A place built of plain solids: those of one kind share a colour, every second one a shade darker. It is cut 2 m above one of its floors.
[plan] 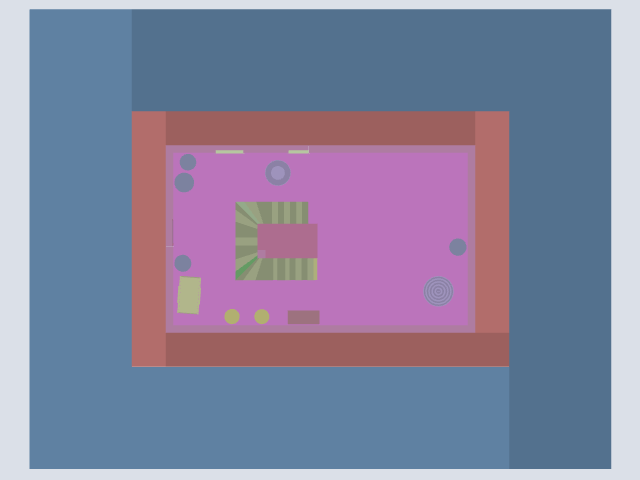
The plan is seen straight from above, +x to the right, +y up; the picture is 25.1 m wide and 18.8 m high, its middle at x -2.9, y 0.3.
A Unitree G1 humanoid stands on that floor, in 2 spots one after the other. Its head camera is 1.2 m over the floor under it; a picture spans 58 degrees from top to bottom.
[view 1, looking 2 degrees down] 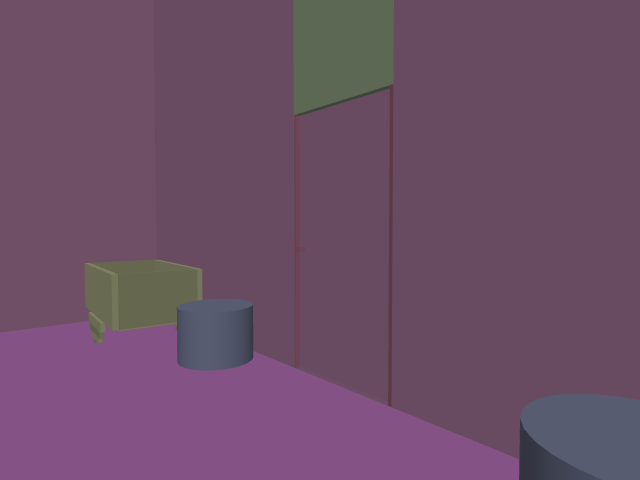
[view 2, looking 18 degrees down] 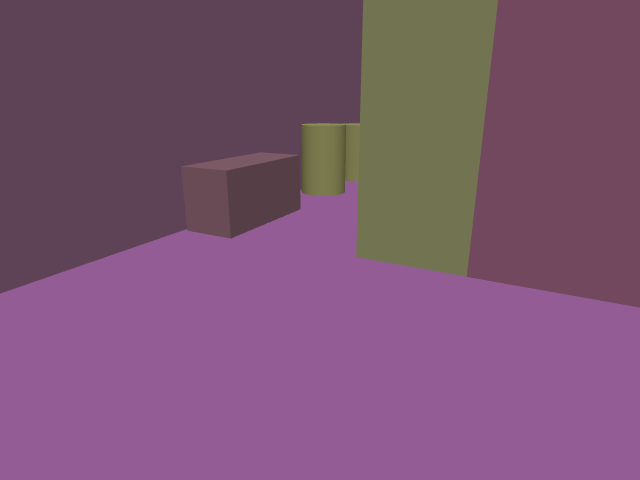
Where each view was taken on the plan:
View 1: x -6.45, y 2.91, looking -131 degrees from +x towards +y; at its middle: wall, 3.42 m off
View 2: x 0.00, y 0.00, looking -152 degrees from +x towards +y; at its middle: floor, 3.88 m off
